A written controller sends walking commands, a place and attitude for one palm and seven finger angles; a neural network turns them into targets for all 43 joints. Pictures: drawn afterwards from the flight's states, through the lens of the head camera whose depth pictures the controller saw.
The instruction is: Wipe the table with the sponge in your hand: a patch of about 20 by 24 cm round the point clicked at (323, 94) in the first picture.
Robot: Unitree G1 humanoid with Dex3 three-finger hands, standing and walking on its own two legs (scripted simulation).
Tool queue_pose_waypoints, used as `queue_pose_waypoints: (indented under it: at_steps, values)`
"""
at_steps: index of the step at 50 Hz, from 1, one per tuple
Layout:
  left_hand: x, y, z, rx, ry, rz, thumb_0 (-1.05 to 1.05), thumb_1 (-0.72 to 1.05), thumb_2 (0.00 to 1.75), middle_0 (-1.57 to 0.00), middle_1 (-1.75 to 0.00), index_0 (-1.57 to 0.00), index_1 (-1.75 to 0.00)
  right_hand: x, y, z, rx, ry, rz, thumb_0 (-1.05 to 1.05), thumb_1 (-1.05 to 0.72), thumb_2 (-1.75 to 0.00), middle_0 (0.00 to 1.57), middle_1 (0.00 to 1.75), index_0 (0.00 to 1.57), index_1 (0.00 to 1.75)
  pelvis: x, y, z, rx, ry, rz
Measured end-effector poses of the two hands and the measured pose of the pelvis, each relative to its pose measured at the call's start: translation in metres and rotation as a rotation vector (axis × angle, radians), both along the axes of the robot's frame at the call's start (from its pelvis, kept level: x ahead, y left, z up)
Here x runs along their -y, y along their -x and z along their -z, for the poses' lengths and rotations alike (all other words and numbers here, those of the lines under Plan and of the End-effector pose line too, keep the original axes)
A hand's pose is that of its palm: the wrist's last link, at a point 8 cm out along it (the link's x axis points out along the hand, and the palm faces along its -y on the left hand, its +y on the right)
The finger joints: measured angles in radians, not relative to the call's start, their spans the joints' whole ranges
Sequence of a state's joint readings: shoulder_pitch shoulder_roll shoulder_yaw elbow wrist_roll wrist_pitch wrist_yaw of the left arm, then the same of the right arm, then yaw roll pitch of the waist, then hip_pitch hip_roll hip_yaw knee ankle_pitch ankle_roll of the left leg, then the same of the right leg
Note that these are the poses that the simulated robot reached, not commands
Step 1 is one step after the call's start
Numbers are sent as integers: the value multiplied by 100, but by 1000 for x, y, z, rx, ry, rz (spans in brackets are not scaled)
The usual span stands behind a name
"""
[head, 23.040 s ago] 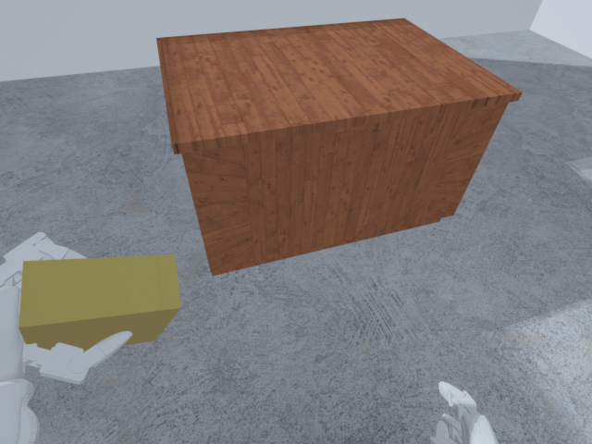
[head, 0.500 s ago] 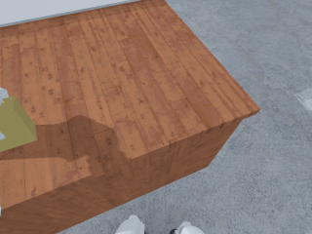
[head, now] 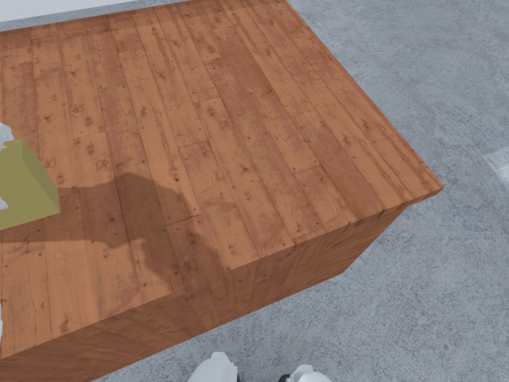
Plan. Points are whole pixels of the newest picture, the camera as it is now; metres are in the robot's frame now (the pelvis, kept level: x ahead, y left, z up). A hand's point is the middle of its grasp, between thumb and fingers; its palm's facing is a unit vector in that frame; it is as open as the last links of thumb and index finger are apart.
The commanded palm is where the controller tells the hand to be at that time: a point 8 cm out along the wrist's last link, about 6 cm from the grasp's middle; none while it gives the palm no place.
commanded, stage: slide across to the middle lane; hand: left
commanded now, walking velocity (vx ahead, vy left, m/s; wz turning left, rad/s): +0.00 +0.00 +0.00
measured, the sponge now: (0, 198) +0.37 +0.43 +0.02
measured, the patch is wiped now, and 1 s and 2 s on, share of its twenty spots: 0.45 0.55 0.70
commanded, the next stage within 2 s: wipe back along the middle lane in 0.72 s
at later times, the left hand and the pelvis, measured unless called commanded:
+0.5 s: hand (2, 161) +0.41 +0.41 +0.07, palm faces -0.19 +0.03 -0.98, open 9.7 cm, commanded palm +0.42 +0.37 +0.10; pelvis +0.03 +0.01 +0.02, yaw +1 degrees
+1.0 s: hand (38, 154) +0.43 +0.37 +0.06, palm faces -0.15 +0.00 -0.99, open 9.7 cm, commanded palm +0.40 +0.34 +0.09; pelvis +0.04 +0.00 +0.03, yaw +0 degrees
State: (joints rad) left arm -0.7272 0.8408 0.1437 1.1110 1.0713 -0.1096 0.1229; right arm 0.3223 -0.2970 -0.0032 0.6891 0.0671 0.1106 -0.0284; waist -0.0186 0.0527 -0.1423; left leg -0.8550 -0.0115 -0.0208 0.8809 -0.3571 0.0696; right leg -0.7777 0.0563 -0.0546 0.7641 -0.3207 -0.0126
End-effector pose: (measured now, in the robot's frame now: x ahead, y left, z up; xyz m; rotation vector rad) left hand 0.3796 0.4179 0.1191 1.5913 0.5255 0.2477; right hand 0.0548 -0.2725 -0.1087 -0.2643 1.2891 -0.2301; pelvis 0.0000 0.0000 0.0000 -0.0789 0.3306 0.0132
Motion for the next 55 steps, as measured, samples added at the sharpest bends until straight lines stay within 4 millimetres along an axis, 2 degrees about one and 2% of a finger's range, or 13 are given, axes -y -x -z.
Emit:
queue_pose_waypoints:
  at_steps: [8, 16, 24, 37, 44, 55]
  values:
    - [-3, -11, 1, -25, -5, 1, 1, -54, 117, -82, -134, -80, -140, 1, 4, -2, -37, 12, 11, 0, -90, -90, 20, 30, 21, 30, -2, -5, -1, -12, 4, 1]
    - [1, -11, -1, 1, -5, 19, 1, -53, 117, -80, -136, -79, -142, -2, 5, -7, -63, 14, 33, 0, -90, -90, 20, 30, 21, 30, -4, -15, -7, 7, 5, -5]
    - [12, -19, -2, -5, -9, 27, 0, -52, 116, -78, -138, -77, -144, -7, -15, -13, -35, 7, 17, 0, -90, -90, 20, 30, 21, 30, -5, -24, -15, 31, 1, -23]
    - [52, -45, -2, 21, 22, 82, 0, -51, 116, -77, -139, -76, -145, -15, -50, -13, 22, -37, 14, 0, -90, -90, 20, 30, 21, 30, -7, -39, -22, 43, -12, -8]
    - [56, -45, 0, 20, 10, 51, 0, -51, 116, -77, -139, -76, -145, -12, -56, -15, 30, -50, 16, 0, -90, -90, 20, 30, 21, 30, -3, -42, -24, 49, -18, -8]
    - [64, -30, -1, 49, 22, 54, -1, -48, 115, -73, -142, -73, -148, -2, -55, -21, 44, -47, 36, 0, -90, -90, 20, 30, 21, 30, 0, -45, -28, 75, -22, 3]
